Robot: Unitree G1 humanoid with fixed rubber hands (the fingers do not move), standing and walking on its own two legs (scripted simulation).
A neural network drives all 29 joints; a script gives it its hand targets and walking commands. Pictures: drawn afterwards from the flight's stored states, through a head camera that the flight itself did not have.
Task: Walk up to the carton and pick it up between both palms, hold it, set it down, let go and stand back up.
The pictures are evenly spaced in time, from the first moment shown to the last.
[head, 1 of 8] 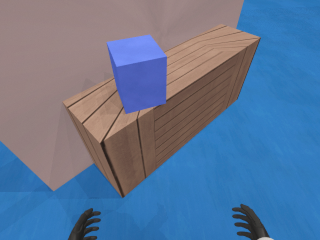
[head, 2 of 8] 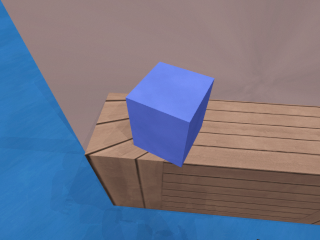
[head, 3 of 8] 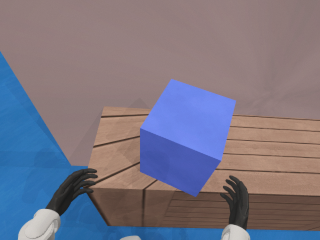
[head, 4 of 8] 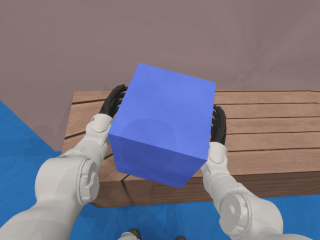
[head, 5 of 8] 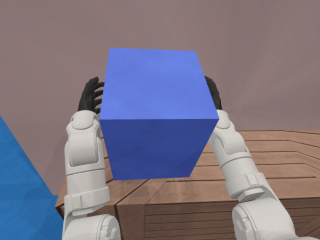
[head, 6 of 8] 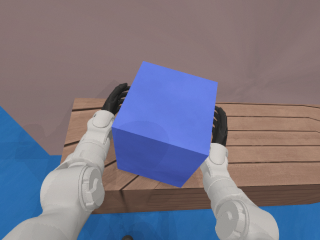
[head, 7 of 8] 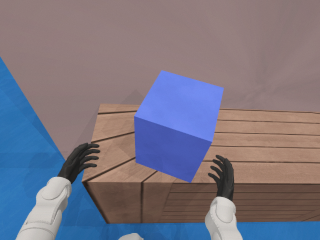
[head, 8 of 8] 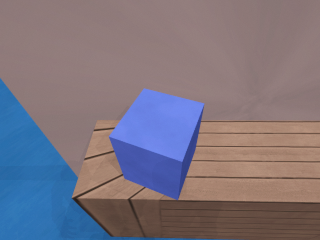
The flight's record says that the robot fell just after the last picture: no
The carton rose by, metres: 0.22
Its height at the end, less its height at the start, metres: +0.00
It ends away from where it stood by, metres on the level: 0.02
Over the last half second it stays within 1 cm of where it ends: yes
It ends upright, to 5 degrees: yes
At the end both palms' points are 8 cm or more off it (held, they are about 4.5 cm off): yes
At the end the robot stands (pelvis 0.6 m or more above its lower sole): yes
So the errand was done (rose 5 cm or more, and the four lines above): yes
